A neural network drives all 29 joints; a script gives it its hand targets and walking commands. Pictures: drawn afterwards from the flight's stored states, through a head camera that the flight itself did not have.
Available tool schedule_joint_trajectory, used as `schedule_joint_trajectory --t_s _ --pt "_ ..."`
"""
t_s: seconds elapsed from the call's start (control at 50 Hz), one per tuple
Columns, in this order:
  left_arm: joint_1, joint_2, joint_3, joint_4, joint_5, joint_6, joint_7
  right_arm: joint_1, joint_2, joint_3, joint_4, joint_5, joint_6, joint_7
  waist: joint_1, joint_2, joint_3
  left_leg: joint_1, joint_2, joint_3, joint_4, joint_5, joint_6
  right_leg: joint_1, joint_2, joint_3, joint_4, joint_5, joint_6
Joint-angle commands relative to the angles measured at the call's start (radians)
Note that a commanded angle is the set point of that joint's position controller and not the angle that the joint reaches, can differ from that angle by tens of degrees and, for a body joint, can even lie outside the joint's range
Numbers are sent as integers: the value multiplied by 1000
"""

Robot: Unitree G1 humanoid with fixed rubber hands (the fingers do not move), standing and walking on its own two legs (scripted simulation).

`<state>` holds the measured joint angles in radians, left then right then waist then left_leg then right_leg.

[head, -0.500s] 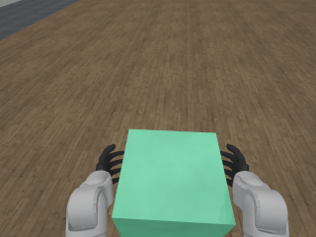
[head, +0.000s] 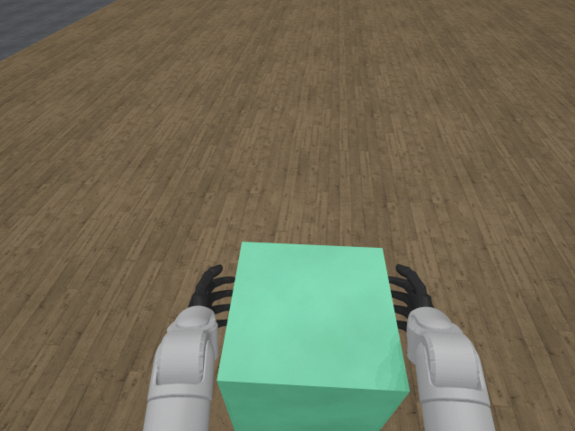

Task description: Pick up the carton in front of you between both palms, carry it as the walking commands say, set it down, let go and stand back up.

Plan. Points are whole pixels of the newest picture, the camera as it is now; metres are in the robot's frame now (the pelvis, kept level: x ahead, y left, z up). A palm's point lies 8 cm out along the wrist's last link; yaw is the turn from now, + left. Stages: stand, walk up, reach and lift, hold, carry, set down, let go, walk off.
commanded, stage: carry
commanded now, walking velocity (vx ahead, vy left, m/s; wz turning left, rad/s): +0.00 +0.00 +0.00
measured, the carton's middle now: (306, 346) +0.28 +0.00 -0.04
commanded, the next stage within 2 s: hold in 0.60 s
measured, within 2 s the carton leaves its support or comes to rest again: neither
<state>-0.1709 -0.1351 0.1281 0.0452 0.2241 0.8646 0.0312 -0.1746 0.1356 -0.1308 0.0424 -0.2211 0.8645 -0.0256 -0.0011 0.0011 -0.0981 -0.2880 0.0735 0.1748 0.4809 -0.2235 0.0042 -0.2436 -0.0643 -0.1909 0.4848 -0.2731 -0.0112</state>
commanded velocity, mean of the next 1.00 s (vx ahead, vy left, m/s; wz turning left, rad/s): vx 0.00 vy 0.00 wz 0.00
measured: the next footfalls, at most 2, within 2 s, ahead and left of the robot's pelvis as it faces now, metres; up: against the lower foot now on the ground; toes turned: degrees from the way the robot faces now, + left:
none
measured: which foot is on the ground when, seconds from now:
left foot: down 0.00-1.00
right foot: down 0.00-1.00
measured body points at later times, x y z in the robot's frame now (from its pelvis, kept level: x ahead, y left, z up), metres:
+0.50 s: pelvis +0.00 -0.01 +0.00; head -0.02 -0.01 +0.45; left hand +0.30 +0.14 +0.03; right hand +0.30 -0.16 +0.03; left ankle +0.02 +0.11 -0.74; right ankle -0.01 -0.10 -0.74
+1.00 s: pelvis -0.03 +0.01 +0.01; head -0.07 +0.02 +0.45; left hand +0.29 +0.13 +0.05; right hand +0.26 -0.17 +0.05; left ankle +0.02 +0.13 -0.74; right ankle -0.01 -0.11 -0.74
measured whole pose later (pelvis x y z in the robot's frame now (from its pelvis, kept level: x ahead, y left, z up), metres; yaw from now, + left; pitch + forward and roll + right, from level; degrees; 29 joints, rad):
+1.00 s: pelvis -0.03 +0.01 +0.01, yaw -5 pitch -8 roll +0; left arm -0.30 -0.16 0.24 0.28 0.31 0.73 -0.01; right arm -0.30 0.16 -0.25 0.28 -0.30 0.72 0.01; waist 0.00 0.00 0.04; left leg -0.05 0.01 -0.02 0.37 -0.17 -0.01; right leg -0.05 0.00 0.02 0.37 -0.18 0.00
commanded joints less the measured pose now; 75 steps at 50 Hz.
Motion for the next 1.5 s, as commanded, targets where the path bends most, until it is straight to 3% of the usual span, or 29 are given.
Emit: schedule_joint_trajectory --t_s 0.0,0.16,0.26,0.58,0.6,0.62,0.64,0.66,0.68,0.7,0.74,0.82,1.02,1.24,1.36,1.48 --pt "-434 -805 -471 18 -219 -105 -205 -416 808 470 31 212 -102 200 1 0 -179 85 97 -100 -62 155 4 35 -108 107 -84 148 -4" --pt "-515 -882 -456 130 -201 -233 -238 -488 881 452 152 184 -229 232 1 2 -218 102 97 -98 -48 181 5 50 -106 108 -69 175 -8" --pt "-487 -912 -513 70 -233 -197 -237 -458 913 511 93 217 -193 230 1 -1 -239 108 99 -93 -28 229 4 62 -106 104 -51 230 -3" --pt "-477 -889 -495 64 -229 -162 -233 -450 893 497 85 218 -157 226 1 -1 -216 95 99 -94 -31 204 -1 50 -107 108 -58 224 -9" --pt "-365 -913 -471 47 -222 -153 -239 -343 910 474 83 205 -152 232 5 -26 -144 288 -179 -230 -90 419 25 195 139 283 -118 575 2" --pt "-398 -857 -469 0 -209 -167 -238 -342 882 452 61 184 -166 221 -4 -59 -182 295 -153 -261 -89 480 22 251 131 295 -111 618 1" --pt "-420 -874 -470 0 -208 -170 -240 -354 872 437 75 167 -174 218 -5 -20 -185 237 -164 -255 -106 443 6 336 121 303 -109 633 -4" --pt "-424 -866 -470 12 -209 -171 -240 -363 867 428 74 168 -178 216 -13 -25 -174 266 -166 -258 -114 449 3 320 125 292 -109 634 7" --pt "-445 -851 -470 26 -211 -172 -244 -366 876 414 96 166 -180 211 -23 -42 -176 296 -166 -256 -123 408 -1 315 136 285 -140 503 9" --pt "-451 -863 -468 37 -210 -175 -245 -395 878 432 103 167 -182 215 -7 -20 -140 273 -178 -243 -134 340 -8 301 139 283 -152 444 13" --pt "-465 -872 -452 64 -200 -177 -246 -425 883 436 114 177 -181 226 0 -12 -121 238 -182 -244 -143 296 -3 322 139 285 -151 426 17" --pt "-480 -890 -398 136 -165 -176 -250 -488 897 431 153 181 -173 252 19 -19 -82 230 -177 -237 -162 167 9 270 140 273 -168 274 26" --pt "-612 -946 -356 241 -155 -171 -297 -577 946 350 279 146 -168 298 -3 -1 -25 247 -153 -229 -186 -9 9 178 141 257 -196 35 3" --pt "-755 -963 -303 340 -136 -187 -313 -719 939 267 385 110 -196 325 -8 25 8 234 -128 -247 -195 -148 5 126 147 243 -169 -67 -12" --pt "-876 -893 -103 536 -21 -255 -289 -855 887 79 557 2 -263 298 0 8 55 176 -133 -244 -135 -201 11 25 144 239 -106 -129 -16" --pt "-811 -696 97 602 118 -369 -237 -773 730 -121 611 -139 -366 218 2 -4 44 35 -151 -224 -17 -32 12 -92 157 237 -8 -5 -5"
